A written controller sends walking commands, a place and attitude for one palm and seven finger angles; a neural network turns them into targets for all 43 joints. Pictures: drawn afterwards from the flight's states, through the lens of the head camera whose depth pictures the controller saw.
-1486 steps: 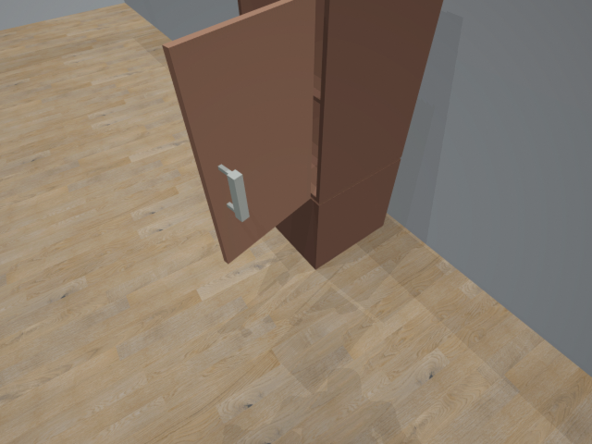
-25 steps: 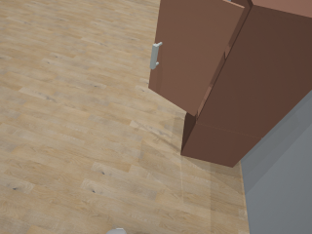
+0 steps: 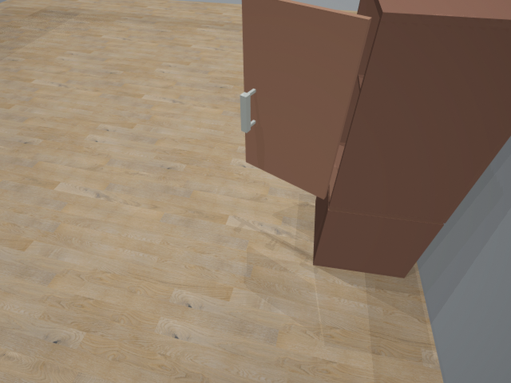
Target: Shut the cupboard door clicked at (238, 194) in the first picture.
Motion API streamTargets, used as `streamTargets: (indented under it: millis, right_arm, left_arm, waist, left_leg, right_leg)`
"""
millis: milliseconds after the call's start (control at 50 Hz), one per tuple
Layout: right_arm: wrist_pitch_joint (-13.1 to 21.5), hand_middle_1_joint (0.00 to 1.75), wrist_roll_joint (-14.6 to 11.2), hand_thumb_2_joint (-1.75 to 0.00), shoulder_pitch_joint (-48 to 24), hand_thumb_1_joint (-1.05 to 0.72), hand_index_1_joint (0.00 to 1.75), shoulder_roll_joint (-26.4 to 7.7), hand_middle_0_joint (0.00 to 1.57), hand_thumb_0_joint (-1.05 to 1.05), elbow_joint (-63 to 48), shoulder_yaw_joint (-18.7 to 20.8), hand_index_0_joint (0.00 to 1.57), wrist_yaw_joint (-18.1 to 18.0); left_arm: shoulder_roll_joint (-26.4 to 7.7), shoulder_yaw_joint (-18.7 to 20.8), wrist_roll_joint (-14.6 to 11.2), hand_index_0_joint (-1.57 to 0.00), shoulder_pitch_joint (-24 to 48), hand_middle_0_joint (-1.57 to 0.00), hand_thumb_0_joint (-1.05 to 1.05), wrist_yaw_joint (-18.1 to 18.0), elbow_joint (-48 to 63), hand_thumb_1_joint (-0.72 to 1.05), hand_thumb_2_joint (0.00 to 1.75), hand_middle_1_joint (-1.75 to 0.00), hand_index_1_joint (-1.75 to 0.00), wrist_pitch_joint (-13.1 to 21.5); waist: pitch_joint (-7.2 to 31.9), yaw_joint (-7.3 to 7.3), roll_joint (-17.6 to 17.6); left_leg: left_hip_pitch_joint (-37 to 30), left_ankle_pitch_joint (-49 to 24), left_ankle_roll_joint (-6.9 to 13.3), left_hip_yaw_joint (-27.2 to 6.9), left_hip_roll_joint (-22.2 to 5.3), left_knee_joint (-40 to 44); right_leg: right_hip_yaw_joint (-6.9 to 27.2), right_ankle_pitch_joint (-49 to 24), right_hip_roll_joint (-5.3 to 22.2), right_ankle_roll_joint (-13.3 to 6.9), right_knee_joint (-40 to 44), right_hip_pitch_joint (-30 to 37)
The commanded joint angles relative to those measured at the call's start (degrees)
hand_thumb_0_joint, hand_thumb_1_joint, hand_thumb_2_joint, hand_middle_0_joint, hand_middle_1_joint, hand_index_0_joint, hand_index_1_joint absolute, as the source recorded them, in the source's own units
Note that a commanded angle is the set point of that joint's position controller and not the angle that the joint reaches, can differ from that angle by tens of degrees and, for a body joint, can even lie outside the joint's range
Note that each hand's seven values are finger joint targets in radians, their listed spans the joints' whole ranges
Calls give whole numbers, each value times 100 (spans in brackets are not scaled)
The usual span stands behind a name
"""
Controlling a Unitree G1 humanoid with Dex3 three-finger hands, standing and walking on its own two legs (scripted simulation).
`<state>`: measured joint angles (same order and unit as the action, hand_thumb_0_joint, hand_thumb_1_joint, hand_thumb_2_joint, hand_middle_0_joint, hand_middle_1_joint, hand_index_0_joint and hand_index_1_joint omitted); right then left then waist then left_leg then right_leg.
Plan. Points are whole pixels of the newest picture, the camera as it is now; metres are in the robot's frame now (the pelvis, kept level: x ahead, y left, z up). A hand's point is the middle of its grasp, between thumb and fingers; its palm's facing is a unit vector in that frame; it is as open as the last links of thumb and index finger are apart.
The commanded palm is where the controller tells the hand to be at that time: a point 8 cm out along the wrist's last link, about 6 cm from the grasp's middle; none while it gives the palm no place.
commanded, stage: let the arm hang, fingers relaxed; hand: left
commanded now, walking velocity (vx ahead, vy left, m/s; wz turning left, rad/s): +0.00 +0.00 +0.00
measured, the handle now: (249, 110) +0.93 +0.06 -0.08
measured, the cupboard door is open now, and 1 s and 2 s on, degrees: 64 64 64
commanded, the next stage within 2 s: look to check the result in 0.22 s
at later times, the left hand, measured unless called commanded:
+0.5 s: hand out of the picture +0.00 +0.15 -0.17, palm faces +0.03 -0.98 -0.19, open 7.4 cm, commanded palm none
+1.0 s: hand out of the picture +0.00 +0.15 -0.18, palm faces +0.03 -0.98 -0.18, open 7.4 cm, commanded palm none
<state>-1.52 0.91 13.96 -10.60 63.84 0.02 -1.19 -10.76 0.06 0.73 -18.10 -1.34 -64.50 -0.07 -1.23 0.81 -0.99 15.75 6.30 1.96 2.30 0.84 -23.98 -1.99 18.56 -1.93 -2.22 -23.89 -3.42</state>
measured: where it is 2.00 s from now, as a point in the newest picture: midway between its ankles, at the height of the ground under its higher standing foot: outside the picture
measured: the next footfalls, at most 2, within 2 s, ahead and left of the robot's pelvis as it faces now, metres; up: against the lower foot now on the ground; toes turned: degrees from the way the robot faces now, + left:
right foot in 1.72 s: +0.10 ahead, -0.14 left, +0.00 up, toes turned +26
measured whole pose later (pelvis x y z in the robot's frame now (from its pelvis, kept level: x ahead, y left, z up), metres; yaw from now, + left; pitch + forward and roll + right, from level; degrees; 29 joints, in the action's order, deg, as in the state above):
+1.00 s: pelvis +0.04 -0.01 +0.00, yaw +0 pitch -2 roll +1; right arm -0.9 0.7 14.3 -8.4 65.3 -0.4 -2.4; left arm -7.5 0.4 0.5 -19.1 -2.5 -65.1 0.2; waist -3.1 0.6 0.8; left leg 13.6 10.2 0.9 2.2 0.5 -25.6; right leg -1.8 19.9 -2.3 -2.9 -20.8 1.0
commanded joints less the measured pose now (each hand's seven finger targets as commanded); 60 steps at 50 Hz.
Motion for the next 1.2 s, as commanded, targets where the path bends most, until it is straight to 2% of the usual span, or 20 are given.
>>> streamTargets:
  millis: [0,60,180,220,340,460,500,600,640,720,840,900,960,1020,1040,1080,1120,1140,1160,1180]
  right_arm:
    - [139,30,-8,-90,279,-90,30,-581,20,0,-102,99,20,-86]
    - [177,30,-15,-90,296,-90,30,-533,20,0,-81,83,20,-103]
    - [177,30,-8,-90,348,-90,30,-375,20,0,-9,52,20,-142]
    - [166,30,-13,-90,394,-90,30,-358,20,0,13,45,20,-152]
    - [155,30,-18,-90,423,-90,30,-361,20,0,36,54,20,-171]
    - [160,30,-38,-90,463,-90,30,-367,20,0,28,73,20,-188]
    - [153,30,-36,-90,466,-90,30,-339,20,0,48,62,20,-190]
    - [139,30,-41,-90,438,-90,30,-320,20,0,70,53,20,-194]
    - [129,30,-37,-90,418,-90,30,-330,20,0,67,54,20,-189]
    - [142,30,-30,-90,424,-90,30,-362,20,0,65,51,20,-192]
    - [154,30,-28,-90,385,-90,30,-406,20,0,48,63,20,-188]
    - [164,30,-34,-90,400,-90,30,-405,20,0,42,68,20,-190]
    - [96,30,-30,-90,445,-90,30,-321,20,0,-19,75,20,-168]
    - [25,30,-5,-90,363,-90,30,-379,20,0,-155,138,20,-134]
    - [-2,30,-4,-90,312,-90,30,-359,20,0,-220,157,20,-119]
    - [-66,30,15,-90,135,-90,30,-334,20,0,-408,225,20,-94]
    - [-108,30,11,-90,-67,-90,30,-385,20,0,-618,305,20,-62]
    - [-116,30,4,-90,-149,-90,30,-379,20,0,-701,311,20,-41]
    - [-115,30,1,-90,-132,-90,30,-371,20,0,-777,313,20,-22]
    - [-104,30,12,-90,49,-90,30,-376,20,0,-783,318,20,-2]
  left_arm:
    - [-557,97,-4,-20,-432,-20,0,-75,40,90,90,-30,-30,50]
    - [-522,110,-4,-20,-390,-20,0,-102,53,90,90,-30,-30,74]
    - [-361,115,-20,-20,-403,-20,0,-136,7,90,90,-30,-30,69]
    - [-343,117,-26,-20,-406,-20,0,-138,6,90,90,-30,-30,60]
    - [-264,106,-30,-20,-512,-20,0,-148,-30,90,90,-30,-30,57]
    - [-241,122,-17,-20,-669,-20,0,-179,-51,90,90,-30,-30,66]
    - [-241,112,-20,-20,-692,-20,0,-187,-64,90,90,-30,-30,61]
    - [-220,110,-19,-20,-791,-20,0,-196,-73,90,90,-30,-30,51]
    - [-210,101,-23,-20,-780,-20,0,-186,-91,90,90,-30,-30,45]
    - [-214,105,-24,-20,-763,-20,0,-169,-92,90,90,-30,-30,45]
    - [-226,106,-19,-20,-730,-20,0,-160,-89,90,90,-30,-30,62]
    - [-267,122,-14,-20,-719,-20,0,-167,-71,90,90,-30,-30,71]
    - [-241,175,-16,-20,-737,-20,0,-192,-7,90,90,-30,-30,7]
    - [-420,296,-3,-20,-659,-20,0,-192,165,90,90,-30,-30,-50]
    - [-506,341,7,-20,-615,-20,0,-189,235,90,90,-30,-30,-65]
    - [-612,404,50,-20,-555,-20,0,-185,390,90,90,-30,-30,-68]
    - [-713,454,121,-20,-367,-20,0,-191,554,90,90,-30,-30,-59]
    - [-788,494,137,-20,-257,-20,0,-196,637,90,90,-30,-30,-56]
    - [-809,515,143,-20,-153,-20,0,-200,715,90,90,-30,-30,-54]
    - [-929,547,129,-20,0,-20,0,-189,798,90,90,-30,-30,-34]
  waist:
    - [-433,-60,97]
    - [-244,-76,81]
    - [-251,-73,-20]
    - [-305,-61,-55]
    - [-244,-53,92]
    - [-112,-66,377]
    - [-161,-55,350]
    - [-324,-61,235]
    - [-477,-61,191]
    - [-457,-59,39]
    - [-424,-55,120]
    - [-335,-54,245]
    - [-398,-67,266]
    - [-500,-90,388]
    - [-521,-114,540]
    - [-609,-162,833]
    - [-720,-140,894]
    - [-806,-123,833]
    - [-845,-48,735]
    - [-741,87,631]
  left_leg:
    - [-504,-72,56,-789,-635,392]
    - [-552,-595,55,-747,-643,249]
    - [-570,-821,22,-624,-611,101]
    - [-552,-782,17,-624,-608,102]
    - [-708,-839,35,-600,-624,41]
    - [-805,-1089,70,-531,-625,-70]
    - [-801,-1087,67,-494,-618,-80]
    - [-766,-977,68,-461,-603,-82]
    - [-750,-836,58,-497,-610,-3]
    - [-770,-809,75,-578,-630,65]
    - [-819,-780,78,-584,-628,78]
    - [-837,-901,77,-547,-632,41]
    - [-450,-909,52,-574,-552,-204]
    - [112,-541,9,-478,-403,-690]
    - [329,-250,-29,-369,-313,-1027]
    - [921,1322,-134,-123,-202,-2106]
    - [1351,2254,-184,-59,-283,-2966]
    - [1433,2401,-204,-27,-367,-2964]
    - [1335,2370,-203,25,-415,-2602]
    - [1052,2005,-191,138,-397,-1940]
  right_leg:
    - [645,-401,739,-105,775,-900]
    - [609,-969,765,-66,739,-613]
    - [571,-1606,817,-8,750,-437]
    - [584,-1555,799,-10,768,-430]
    - [561,-1610,771,-4,768,-425]
    - [504,-2152,763,59,683,-296]
    - [522,-2265,769,75,663,-294]
    - [536,-2239,774,107,688,-352]
    - [546,-1879,753,65,730,-466]
    - [569,-1496,731,6,775,-454]
    - [569,-1509,739,6,813,-451]
    - [552,-1816,750,34,783,-354]
    - [376,-1781,844,17,490,-246]
    - [398,-1780,1112,-185,264,-220]
    - [446,-1992,1298,-306,244,-177]
    - [604,-3042,1838,-678,224,-51]
    - [636,-3913,2224,-983,124,-15]
    - [524,-4161,2266,-1013,22,15]
    - [374,-4431,2245,-938,-228,-14]
    - [82,-4740,2132,-767,-728,41]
